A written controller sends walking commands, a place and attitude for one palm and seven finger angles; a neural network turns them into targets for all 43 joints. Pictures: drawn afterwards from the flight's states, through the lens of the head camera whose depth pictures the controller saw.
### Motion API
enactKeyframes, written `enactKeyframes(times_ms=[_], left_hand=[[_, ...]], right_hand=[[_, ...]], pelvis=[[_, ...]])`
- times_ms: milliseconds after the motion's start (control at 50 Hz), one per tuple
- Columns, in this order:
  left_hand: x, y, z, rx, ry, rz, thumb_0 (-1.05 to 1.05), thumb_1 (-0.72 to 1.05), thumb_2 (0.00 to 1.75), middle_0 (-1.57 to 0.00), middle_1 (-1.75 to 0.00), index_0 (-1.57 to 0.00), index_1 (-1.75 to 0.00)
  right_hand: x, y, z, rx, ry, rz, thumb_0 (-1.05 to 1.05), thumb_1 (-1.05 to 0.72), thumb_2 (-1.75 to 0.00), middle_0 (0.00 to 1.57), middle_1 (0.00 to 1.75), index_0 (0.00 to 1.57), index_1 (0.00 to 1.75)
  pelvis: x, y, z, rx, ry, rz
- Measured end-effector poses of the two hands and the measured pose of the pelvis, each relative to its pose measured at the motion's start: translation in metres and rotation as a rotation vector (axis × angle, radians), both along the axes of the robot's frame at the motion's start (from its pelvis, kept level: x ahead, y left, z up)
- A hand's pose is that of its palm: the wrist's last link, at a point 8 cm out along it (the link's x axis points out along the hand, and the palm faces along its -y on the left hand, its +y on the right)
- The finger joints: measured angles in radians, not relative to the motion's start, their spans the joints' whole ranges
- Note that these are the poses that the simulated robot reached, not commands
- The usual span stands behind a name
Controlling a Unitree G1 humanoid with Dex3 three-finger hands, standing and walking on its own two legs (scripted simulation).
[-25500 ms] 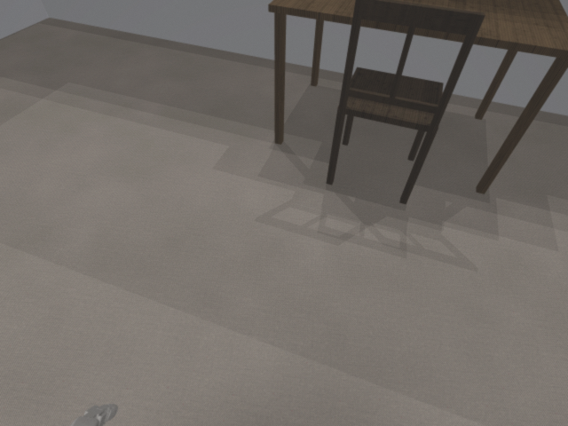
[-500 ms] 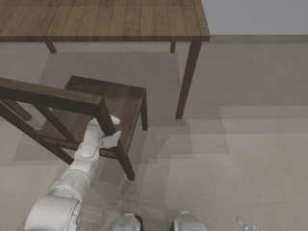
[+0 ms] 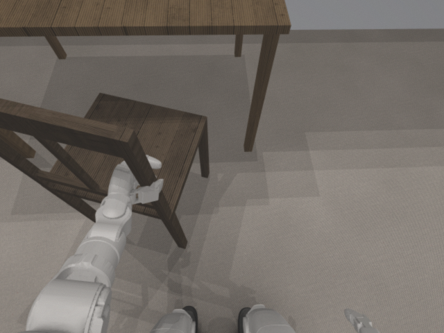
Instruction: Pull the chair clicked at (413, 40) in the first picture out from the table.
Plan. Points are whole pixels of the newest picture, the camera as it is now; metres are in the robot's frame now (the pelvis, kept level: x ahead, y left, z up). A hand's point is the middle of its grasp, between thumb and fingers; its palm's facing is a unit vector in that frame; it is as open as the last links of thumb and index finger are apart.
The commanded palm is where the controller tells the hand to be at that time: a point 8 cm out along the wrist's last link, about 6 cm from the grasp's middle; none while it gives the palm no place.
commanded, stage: step backward, pulling the chair out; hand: left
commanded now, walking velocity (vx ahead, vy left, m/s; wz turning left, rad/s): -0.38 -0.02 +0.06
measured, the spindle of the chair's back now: (71, 164) +0.45 +0.34 -0.10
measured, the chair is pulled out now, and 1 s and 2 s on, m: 0.21 0.38 0.56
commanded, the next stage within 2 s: stop walking, hand still on the chair in 2.00 s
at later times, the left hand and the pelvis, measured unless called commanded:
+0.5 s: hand (149, 232) +0.29 +0.14 -0.07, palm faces -0.06 -0.98 -0.17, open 6.2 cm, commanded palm +0.29 +0.19 -0.06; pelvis -0.08 +0.01 +0.00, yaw +1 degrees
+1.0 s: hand (148, 284) +0.20 +0.13 -0.06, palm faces -0.08 -0.98 -0.18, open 6.3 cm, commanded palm +0.19 +0.18 -0.06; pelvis -0.18 +0.01 +0.00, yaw +1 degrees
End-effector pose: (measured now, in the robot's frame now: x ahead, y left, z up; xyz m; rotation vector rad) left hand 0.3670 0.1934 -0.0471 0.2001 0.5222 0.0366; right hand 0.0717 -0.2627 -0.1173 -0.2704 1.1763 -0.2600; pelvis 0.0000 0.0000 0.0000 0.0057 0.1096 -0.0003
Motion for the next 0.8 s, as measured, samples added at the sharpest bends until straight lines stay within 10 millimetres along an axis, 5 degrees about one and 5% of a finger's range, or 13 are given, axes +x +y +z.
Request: enactKeyframes(times_ms=[180,320,460,620,800], left_hand=[[-0.033,-0.008,0.001,0.001,0.013,0.043,0.13,0.53,0.75,-0.27,-1.12,-0.49,-1.45],[-0.056,-0.010,0.002,-0.008,0.024,-0.006,0.13,0.55,0.72,-0.24,-1.14,-0.49,-1.45],[-0.083,-0.004,0.002,-0.018,0.024,-0.047,0.13,0.56,0.72,-0.22,-1.17,-0.49,-1.45],[-0.112,-0.005,0.003,-0.019,0.037,0.007,0.16,0.54,0.74,-0.25,-1.13,-0.49,-1.45],[-0.141,-0.015,0.004,-0.013,0.037,0.011,0.16,0.54,0.73,-0.27,-1.11,-0.49,-1.45]], right_hand=[[-0.024,0.004,-0.018,0.081,-0.017,-0.021,0.00,-0.91,-0.90,0.20,0.30,0.20,0.30],[-0.041,-0.004,-0.011,-0.016,-0.014,0.021,0.01,-0.91,-0.90,0.20,0.30,0.20,0.30],[-0.062,0.011,0.005,-0.027,-0.028,0.031,0.01,-0.91,-0.90,0.20,0.30,0.20,0.30],[-0.103,0.029,-0.013,0.101,-0.018,0.003,0.00,-0.91,-0.90,0.20,0.30,0.20,0.30],[-0.154,0.004,-0.018,0.045,0.011,-0.031,0.01,-0.91,-0.90,0.20,0.30,0.20,0.30]], pelvis=[[-0.030,-0.013,-0.002,-0.032,0.001,-0.001],[-0.053,0.004,-0.004,-0.047,0.010,0.057],[-0.079,0.014,0.003,-0.001,0.002,0.020],[-0.100,0.000,0.001,-0.004,-0.008,-0.012],[-0.141,-0.002,-0.002,-0.026,0.007,0.014]])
